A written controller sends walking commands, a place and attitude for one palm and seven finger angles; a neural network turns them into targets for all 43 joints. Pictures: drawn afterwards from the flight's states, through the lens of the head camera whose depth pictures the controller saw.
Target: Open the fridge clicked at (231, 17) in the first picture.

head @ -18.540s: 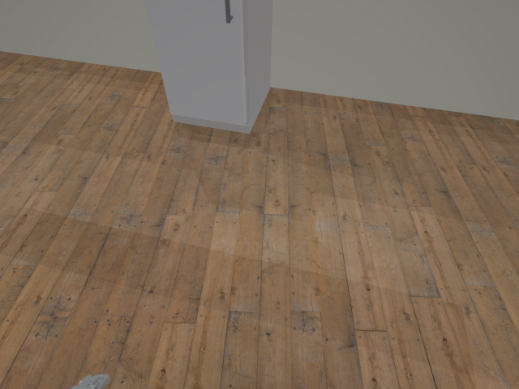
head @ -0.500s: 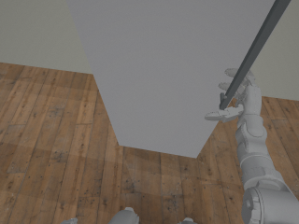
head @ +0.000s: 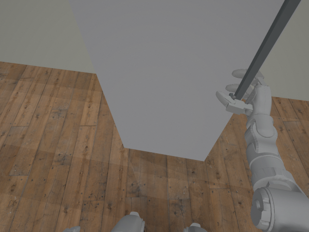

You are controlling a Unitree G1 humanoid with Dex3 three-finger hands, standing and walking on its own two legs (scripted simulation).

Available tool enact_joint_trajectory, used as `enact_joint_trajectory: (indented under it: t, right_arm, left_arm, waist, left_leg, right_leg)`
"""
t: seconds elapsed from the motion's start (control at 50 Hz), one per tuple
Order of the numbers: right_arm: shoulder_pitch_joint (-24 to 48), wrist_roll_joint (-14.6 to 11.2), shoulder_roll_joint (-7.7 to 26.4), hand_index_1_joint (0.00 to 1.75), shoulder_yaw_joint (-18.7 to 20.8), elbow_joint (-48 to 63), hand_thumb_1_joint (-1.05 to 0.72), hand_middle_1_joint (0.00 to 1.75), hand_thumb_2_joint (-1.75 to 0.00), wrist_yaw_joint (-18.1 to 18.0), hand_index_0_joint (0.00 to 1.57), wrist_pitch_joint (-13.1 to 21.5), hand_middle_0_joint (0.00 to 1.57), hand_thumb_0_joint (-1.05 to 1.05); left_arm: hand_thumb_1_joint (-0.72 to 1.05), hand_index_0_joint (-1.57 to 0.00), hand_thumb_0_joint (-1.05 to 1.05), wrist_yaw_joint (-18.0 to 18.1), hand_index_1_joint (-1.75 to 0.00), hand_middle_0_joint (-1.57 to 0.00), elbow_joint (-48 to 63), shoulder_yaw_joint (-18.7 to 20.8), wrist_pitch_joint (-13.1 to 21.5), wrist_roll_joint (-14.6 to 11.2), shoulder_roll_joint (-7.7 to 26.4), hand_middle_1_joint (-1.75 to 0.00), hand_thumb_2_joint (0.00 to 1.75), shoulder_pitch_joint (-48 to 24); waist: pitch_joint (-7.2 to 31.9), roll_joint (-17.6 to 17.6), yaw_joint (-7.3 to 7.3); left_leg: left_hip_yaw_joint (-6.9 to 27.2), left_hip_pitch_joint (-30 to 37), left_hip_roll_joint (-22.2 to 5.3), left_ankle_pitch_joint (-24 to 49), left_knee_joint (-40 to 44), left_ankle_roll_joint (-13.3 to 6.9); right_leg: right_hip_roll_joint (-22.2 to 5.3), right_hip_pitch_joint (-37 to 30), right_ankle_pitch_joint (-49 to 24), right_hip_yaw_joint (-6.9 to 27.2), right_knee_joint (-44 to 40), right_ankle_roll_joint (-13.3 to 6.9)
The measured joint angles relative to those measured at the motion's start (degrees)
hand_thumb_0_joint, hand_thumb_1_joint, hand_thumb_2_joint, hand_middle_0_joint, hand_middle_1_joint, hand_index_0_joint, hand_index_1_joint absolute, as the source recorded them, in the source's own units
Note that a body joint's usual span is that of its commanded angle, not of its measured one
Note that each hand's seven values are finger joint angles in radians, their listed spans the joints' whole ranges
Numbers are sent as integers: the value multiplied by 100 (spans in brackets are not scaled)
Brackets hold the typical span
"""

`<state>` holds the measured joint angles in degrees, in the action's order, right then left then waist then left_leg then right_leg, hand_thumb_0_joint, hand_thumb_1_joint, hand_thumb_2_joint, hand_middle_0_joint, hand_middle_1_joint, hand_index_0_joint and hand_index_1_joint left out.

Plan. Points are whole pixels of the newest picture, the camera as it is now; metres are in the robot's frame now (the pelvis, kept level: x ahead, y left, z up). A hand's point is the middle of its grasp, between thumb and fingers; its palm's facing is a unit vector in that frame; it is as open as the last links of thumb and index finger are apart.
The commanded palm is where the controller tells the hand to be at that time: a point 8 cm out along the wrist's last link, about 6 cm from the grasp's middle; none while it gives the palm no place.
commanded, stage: grip the handle and tug to test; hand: right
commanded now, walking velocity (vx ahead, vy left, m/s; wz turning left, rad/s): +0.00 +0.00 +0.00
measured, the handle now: (263, 42) +0.52 -0.16 +0.21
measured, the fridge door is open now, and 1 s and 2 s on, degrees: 0 0 18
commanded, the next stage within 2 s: pull the door a little, standing still in 0.94 s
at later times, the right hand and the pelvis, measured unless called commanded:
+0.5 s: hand (232, 95) +0.47 -0.13 +0.08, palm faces +0.05 +1.00 -0.01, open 5.2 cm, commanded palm +0.43 -0.18 +0.08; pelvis +0.01 +0.00 +0.00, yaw +0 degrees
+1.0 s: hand (233, 98) +0.45 -0.13 +0.08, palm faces +0.03 +1.00 +0.00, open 5.6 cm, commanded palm +0.40 -0.18 +0.08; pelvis +0.04 +0.00 +0.01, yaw +1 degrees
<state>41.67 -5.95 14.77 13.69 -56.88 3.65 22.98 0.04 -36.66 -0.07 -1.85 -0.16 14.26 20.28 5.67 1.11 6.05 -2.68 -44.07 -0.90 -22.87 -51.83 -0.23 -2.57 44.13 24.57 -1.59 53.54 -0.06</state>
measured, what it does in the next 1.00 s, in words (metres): stands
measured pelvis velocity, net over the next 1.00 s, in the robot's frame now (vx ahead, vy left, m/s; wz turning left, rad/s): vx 0.04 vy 0.00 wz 0.02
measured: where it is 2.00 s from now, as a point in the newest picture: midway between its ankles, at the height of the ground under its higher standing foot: outside the picture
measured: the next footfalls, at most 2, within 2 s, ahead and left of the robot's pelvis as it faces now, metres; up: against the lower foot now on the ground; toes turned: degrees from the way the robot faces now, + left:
left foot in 1.86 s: +0.12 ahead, +0.08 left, +0.00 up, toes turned +6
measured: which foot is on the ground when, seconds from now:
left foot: down 0.00-1.00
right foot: down 0.00-1.00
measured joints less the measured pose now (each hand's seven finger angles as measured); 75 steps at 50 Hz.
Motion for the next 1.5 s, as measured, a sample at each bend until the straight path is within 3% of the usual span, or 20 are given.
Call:
enact_joint_trajectory:
  t: [0.28,0.58,1.06,1.18,1.28,1.4,1.5]
  right_arm:
    - [-3,14,-3,139,-22,35,-78,139,-85,-63,43,22,44,1]
    - [-356,-59,-102,140,-81,476,-80,140,-83,-215,38,-93,40,1]
    - [-1947,-270,-347,138,-374,2491,-81,138,-81,-183,29,-675,30,2]
    - [-1888,-204,-442,137,-480,2452,-79,138,-82,-113,31,-599,32,2]
    - [-2013,-221,-470,135,-506,2625,-79,136,-82,-165,31,-728,30,2]
    - [-2520,-309,-476,134,-533,3176,-81,134,-82,-226,26,-902,24,2]
    - [-3393,-361,-569,131,-658,4083,-81,130,-82,-265,22,-1023,20,2]
  left_arm:
    - [90,-20,1,-14,-30,-20,-27,25,-7,13,-6,-30,90,36]
    - [90,-20,1,-77,-30,-20,23,80,16,14,-12,-30,90,-13]
    - [90,-20,1,-158,-30,-20,365,135,-4,-33,-72,-30,90,-101]
    - [90,-20,1,-124,-30,-20,307,126,1,-4,-75,-30,90,-172]
    - [90,-20,1,-159,-30,-20,346,129,-26,3,-102,-30,90,-226]
    - [90,-20,1,-224,-30,-20,539,93,-30,-11,-144,-30,90,-168]
    - [90,-20,1,-287,-30,-20,680,88,-23,-13,-164,-30,90,-108]
  waist:
    - [13,11,-4]
    - [63,36,-49]
    - [165,53,-162]
    - [160,35,-250]
    - [183,45,-247]
    - [209,46,-200]
    - [215,61,-204]
  left_leg:
    - [-4,4,9,-22,9,-7]
    - [28,86,37,-68,47,-23]
    - [127,685,78,-142,499,9]
    - [67,741,48,-188,506,24]
    - [99,760,45,-145,523,29]
    - [209,895,62,-131,646,51]
    - [257,1041,69,-14,723,27]
  right_leg:
    - [-6,-3,20,8,-9,10]
    - [-28,-118,66,-21,-77,33]
    - [-41,-766,163,-113,-544,25]
    - [-1,-777,208,-29,-525,23]
    - [12,-809,177,-42,-545,3]
    - [14,-995,178,-128,-676,-21]
    - [20,-1205,111,-169,-773,-45]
